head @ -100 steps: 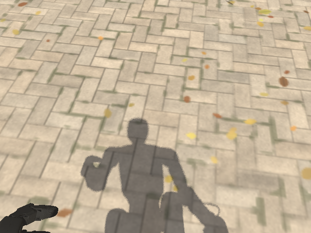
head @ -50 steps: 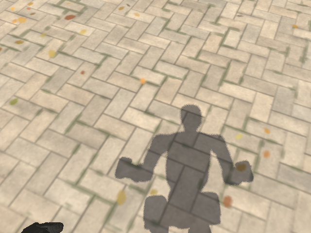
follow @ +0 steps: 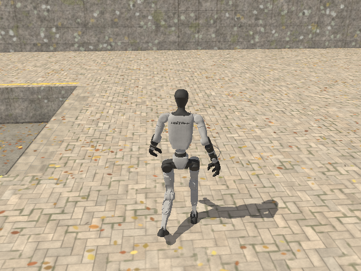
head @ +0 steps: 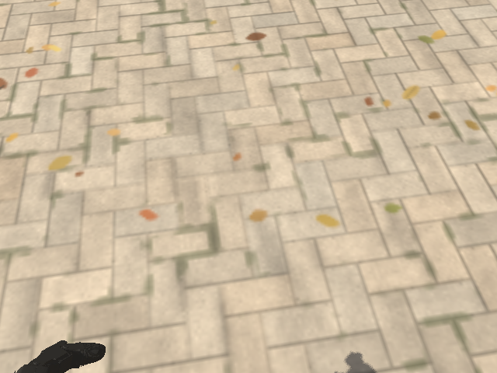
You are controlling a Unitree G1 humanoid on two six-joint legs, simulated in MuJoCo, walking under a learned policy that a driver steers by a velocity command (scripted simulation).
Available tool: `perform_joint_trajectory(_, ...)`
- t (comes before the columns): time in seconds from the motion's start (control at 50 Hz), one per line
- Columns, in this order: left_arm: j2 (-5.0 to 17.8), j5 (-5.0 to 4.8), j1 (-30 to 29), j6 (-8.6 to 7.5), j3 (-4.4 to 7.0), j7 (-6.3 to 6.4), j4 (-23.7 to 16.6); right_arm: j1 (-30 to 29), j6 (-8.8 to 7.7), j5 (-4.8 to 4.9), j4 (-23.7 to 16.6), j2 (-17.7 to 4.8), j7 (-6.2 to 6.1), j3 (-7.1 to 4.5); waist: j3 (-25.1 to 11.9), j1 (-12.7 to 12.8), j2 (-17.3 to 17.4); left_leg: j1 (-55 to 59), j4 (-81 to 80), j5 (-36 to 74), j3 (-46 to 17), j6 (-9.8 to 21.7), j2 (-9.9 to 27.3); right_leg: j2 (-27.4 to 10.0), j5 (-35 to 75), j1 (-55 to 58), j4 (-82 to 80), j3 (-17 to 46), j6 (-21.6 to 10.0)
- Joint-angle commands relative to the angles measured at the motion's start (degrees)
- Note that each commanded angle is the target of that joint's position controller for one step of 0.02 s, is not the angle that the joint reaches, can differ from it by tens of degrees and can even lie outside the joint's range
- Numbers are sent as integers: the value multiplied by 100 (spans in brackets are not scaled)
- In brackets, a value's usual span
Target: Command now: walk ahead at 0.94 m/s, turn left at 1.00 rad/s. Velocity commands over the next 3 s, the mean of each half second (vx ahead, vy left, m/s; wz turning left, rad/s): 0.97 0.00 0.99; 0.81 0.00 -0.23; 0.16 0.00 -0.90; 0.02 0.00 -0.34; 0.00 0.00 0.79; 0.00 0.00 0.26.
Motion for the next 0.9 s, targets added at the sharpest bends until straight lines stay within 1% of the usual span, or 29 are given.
perform_joint_trajectory(0.02,731,39,1017,29,336,87,-24,-687,-61,-135,-847,-306,86,74,-722,630,-953,-3586,2095,929,542,107,560,-2116,-4021,3290,-2843,3904,-668)
perform_joint_trajectory(0.04,584,22,1104,14,301,89,130,-847,5,-187,-797,-293,170,61,-467,595,-670,-3403,1839,1029,603,35,759,-1853,-3102,2830,-2836,3042,-635)
perform_joint_trajectory(0.1,355,-91,1486,-188,213,37,616,-1373,224,-229,-1065,17,382,172,129,464,-806,-3601,1553,1204,638,-138,1117,-1704,-1720,2229,-3174,1578,-549)
perform_joint_trajectory(0.16,370,-130,1575,-355,212,-23,823,-1930,305,-197,-1332,65,451,234,340,335,-572,-4056,1342,1938,713,-171,1175,-1639,-348,2316,-3369,352,-444)
perform_joint_trajectory(0.2,316,-102,1515,-399,191,-26,906,-2304,307,-150,-1438,18,484,257,539,267,-438,-3931,661,2443,1053,-127,1045,-1244,471,2224,-3490,-610,-302)
perform_joint_trajectory(0.22,468,-81,1533,-424,219,-16,935,-2512,311,-141,-1549,43,531,296,612,246,-512,-3749,112,2627,1266,-70,1058,-1273,592,2186,-3661,-846,-312)
perform_joint_trajectory(0.26,576,-88,1787,-432,249,21,1093,-3005,280,-178,-1607,62,613,340,839,393,-205,-3395,-803,2772,1798,109,908,-1138,1488,2406,-3806,-1352,-276)
perform_joint_trajectory(0.28,627,-90,1854,-405,258,34,1140,-2920,271,-116,-1486,89,600,348,615,413,-167,-2966,-1055,2716,2091,247,619,-934,2814,2728,-3640,-1620,-233)
perform_joint_trajectory(0.32,1001,-112,2039,-332,310,78,1154,-2768,236,-126,-1466,39,522,331,426,152,-470,-2552,-1376,2296,2389,444,308,-1274,6141,3378,-2759,-1674,-200)
perform_joint_trajectory(0.36,1343,-80,1790,-89,406,104,1070,-1391,204,-83,-1055,-325,358,148,-408,-609,-781,-1196,-1451,1588,2320,643,-54,-1484,7383,3638,-974,-1561,-283)
perform_joint_trajectory(0.38,1381,-69,1598,20,423,97,958,-135,175,-70,-664,-606,257,-24,-981,-1111,-749,217,-1746,1317,2086,805,-221,-1557,7167,3115,644,-1407,-373)
perform_joint_trajectory(0.4,1178,-11,1630,39,396,38,942,435,199,-64,-340,-853,97,-214,-1163,-1092,-241,1650,-2080,998,1469,852,-152,-1119,4018,1802,2524,-1295,-239)
perform_joint_trajectory(0.42,314,14,1700,4,192,-83,583,-310,290,-40,-483,-1392,0,-336,-701,-211,1295,2222,-2602,645,-925,1250,1037,-17,-1394,-527,4700,-1155,78)
perform_joint_trajectory(0.44,649,-85,1413,-143,213,-50,-45,-223,354,-154,-733,-1676,52,-404,-1758,-241,880,3126,-3777,20,-3347,2018,1691,292,-1451,-1665,5414,180,148)
perform_joint_trajectory(0.46,738,-79,939,-285,183,-34,-128,-96,334,-138,-645,-1478,11,-410,-1371,-285,56,2721,-4397,-166,-3506,1816,1804,-61,-1007,-1912,4988,637,83)
perform_joint_trajectory(0.48,675,-103,904,-351,126,-14,-69,-179,262,-109,-504,-1204,-35,-360,-574,-14,-371,1763,-4592,265,-3120,1643,1672,-263,-730,-1736,4370,627,60)
perform_joint_trajectory(0.52,485,40,1234,-201,41,17,215,-666,26,-140,-499,-689,-138,-171,-252,537,-818,401,-4526,1384,-1856,1317,1338,-661,-599,-853,3654,563,65)
perform_joint_trajectory(0.56,337,97,1381,6,-4,-64,357,-581,-193,-70,-341,-269,-126,8,-81,707,-718,-484,-4649,2210,-1260,1217,1144,-895,-724,-357,3022,502,165)
perform_joint_trajectory(0.62,141,-70,269,66,-96,-194,36,-137,-372,-72,-109,-335,-31,2,417,303,-442,-647,-5118,3358,-192,734,788,-925,406,-719,1677,93,-4)
perform_joint_trajectory(0.66,44,-185,-55,53,-142,-253,28,32,-429,-40,-11,-278,28,39,419,124,-430,-395,-5253,4330,543,274,487,-668,1402,-534,786,-213,-244)
perform_joint_trajectory(0.7,-50,-268,-510,-9,-199,-310,-94,335,-520,-35,139,-265,0,80,531,-88,-248,-169,-5646,5225,803,82,742,-445,2126,-223,-43,-447,-474)
perform_joint_trajectory(0.74,129,-283,-528,-47,-147,-322,-4,401,-541,-88,262,-372,-70,92,408,-38,-145,619,-5688,6329,1175,-145,859,-32,2373,-57,-515,-555,-683)
perform_joint_trajectory(0.76,280,-313,-171,-18,-91,-333,180,249,-534,-107,208,-505,-127,81,-30,159,33,1103,-5331,7796,1376,-297,857,337,2224,267,-440,-655,-713)
perform_joint_trajectory(0.8,448,-168,368,-71,-45,-311,360,315,-472,-206,275,-619,-283,60,-167,493,300,1450,-3974,9717,1506,-581,1177,712,1755,790,-635,-875,-824)
perform_joint_trajectory(0.82,641,-110,1373,-88,51,-280,729,127,-401,-263,247,-606,-359,55,-513,951,317,1255,-2723,9617,1570,-720,1136,921,1781,1715,-764,-791,-847)
perform_joint_trajectory(0.84,895,-98,2659,-94,180,-243,1150,-486,-339,-248,62,-777,-414,1,-868,1666,376,582,-854,9048,1700,-843,999,785,2100,2927,-1111,-492,-1017)
perform_joint_trajectory(0.86,1134,-81,3497,-64,293,-177,1438,-1064,-369,-186,-134,-547,-400,28,-1003,2069,-567,-880,2133,4096,1840,-952,71,62,2977,4089,-1161,325,-1459)
perform_joint_trajectory(0.88,1538,-10,3009,-66,391,-178,1359,-96,-424,84,-457,244,-366,228,-1892,860,-2062,-3572,4461,-852,1023,-1267,-484,-1685,6837,6327,-348,2944,-2629)
perform_joint_trajectory(0.9,1015,-148,2468,-190,308,-157,732,-381,-560,-11,-708,-315,-148,310,-3141,1302,-969,-3717,4308,-397,-308,-1236,-226,-1707,3879,6467,-1410,4218,-2729)
Next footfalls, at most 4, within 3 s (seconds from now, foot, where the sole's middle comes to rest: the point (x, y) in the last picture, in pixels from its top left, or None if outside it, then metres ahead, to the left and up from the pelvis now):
0.40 left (196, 352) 0.51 0.15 -0.74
0.84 right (154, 209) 0.97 0.28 -0.74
1.22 left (97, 162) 1.18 0.49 -0.74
1.66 right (169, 184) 1.07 0.24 -0.74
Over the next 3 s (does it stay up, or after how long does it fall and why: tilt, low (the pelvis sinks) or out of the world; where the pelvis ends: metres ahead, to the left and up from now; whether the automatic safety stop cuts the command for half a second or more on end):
stays up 1.12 0.36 0.03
